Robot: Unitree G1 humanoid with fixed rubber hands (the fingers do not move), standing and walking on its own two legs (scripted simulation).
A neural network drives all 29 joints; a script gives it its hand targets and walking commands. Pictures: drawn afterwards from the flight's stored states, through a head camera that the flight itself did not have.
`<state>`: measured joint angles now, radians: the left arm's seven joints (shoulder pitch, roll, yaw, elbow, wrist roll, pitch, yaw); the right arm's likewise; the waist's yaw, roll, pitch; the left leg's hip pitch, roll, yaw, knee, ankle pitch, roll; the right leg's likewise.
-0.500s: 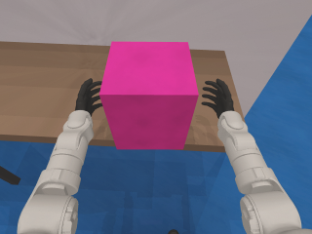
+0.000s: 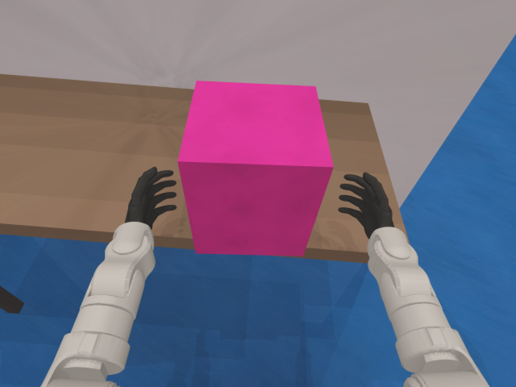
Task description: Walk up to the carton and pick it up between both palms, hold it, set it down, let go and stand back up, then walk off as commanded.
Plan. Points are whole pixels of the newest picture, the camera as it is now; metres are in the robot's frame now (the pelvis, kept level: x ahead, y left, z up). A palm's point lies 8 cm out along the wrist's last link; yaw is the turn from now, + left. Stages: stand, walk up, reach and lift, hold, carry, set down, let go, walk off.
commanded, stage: set down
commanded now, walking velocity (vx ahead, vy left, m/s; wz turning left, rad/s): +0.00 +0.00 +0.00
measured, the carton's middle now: (252, 173) +0.46 +0.02 +0.05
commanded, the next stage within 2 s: none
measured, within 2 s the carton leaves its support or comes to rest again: neither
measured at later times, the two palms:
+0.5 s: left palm (119, 261) +0.27 +0.20 +0.06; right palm (391, 283) +0.25 -0.19 +0.05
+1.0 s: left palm (114, 298) +0.23 +0.21 +0.02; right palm (395, 310) +0.22 -0.20 +0.02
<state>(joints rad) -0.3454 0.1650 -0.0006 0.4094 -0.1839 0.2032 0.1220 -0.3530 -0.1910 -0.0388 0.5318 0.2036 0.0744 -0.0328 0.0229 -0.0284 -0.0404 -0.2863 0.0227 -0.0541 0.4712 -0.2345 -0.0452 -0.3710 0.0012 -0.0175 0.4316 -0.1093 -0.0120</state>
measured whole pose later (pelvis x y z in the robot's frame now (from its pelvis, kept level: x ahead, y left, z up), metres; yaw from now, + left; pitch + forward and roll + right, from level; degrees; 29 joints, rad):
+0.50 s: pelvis +0.03 +0.01 +0.01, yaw -1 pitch -3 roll +0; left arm 0.15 0.16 -0.02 -0.05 -0.16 0.20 0.11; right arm 0.21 -0.20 0.01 0.05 0.22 0.03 -0.01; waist 0.02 0.00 0.04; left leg -0.08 0.03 -0.03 0.37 -0.24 -0.03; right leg -0.17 0.01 0.01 0.33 -0.11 0.00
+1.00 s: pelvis +0.04 +0.02 +0.01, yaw -2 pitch -4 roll -1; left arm 0.31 0.15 -0.06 0.01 -0.12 0.13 0.11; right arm 0.34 -0.20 -0.03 0.07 0.18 0.00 0.02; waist 0.05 0.02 0.06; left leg -0.03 0.03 0.00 0.36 -0.26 -0.02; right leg -0.13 0.01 0.03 0.33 -0.13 0.01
